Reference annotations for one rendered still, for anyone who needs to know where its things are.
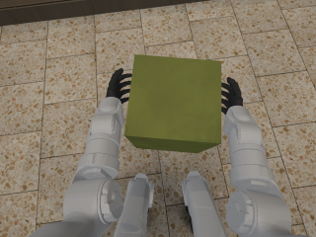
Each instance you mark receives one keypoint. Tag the left robot shin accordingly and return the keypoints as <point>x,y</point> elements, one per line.
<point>138,175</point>

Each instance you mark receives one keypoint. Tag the right robot hand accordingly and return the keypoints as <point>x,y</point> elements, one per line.
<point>234,96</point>

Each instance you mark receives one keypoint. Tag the left robot hand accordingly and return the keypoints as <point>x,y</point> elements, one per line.
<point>114,89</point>

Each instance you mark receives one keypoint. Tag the left robot forearm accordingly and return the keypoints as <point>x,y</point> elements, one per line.
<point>100,159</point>

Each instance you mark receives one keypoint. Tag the carton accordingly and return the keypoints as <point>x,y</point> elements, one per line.
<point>174,104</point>

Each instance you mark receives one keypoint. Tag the left robot upper arm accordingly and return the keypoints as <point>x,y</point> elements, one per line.
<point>89,208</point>

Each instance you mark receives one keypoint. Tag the right robot upper arm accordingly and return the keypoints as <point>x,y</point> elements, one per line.
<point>255,214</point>

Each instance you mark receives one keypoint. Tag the right robot forearm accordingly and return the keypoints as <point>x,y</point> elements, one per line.
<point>249,165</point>

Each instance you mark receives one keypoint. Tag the robot right thigh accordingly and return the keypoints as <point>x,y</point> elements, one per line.
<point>206,220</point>

